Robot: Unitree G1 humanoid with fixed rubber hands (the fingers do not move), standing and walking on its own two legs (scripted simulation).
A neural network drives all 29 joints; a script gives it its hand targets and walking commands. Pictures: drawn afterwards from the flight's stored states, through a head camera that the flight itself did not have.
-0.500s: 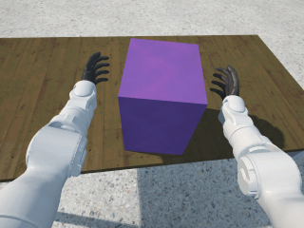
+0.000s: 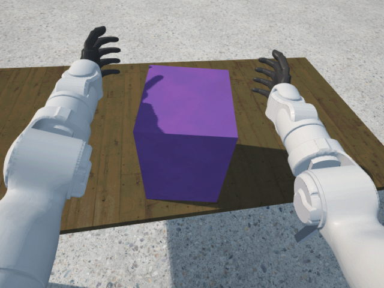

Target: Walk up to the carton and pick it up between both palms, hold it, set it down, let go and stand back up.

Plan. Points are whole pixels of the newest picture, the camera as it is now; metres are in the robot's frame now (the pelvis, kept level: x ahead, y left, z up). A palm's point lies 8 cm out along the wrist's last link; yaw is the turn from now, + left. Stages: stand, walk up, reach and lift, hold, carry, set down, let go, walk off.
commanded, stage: set down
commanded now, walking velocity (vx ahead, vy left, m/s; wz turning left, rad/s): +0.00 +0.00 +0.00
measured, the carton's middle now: (185, 137) +0.46 -0.02 +0.03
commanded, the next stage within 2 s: none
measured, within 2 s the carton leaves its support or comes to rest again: neither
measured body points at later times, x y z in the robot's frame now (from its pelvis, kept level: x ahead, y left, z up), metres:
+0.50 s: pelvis +0.01 +0.01 +0.01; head +0.02 +0.03 +0.46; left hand +0.49 +0.19 +0.19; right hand +0.43 -0.19 +0.18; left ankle +0.01 +0.12 -0.74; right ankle +0.02 -0.09 -0.74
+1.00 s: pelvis -0.01 +0.02 +0.01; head -0.02 +0.04 +0.46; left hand +0.43 +0.19 +0.15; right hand +0.37 -0.18 +0.14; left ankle +0.01 +0.12 -0.74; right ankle +0.02 -0.09 -0.74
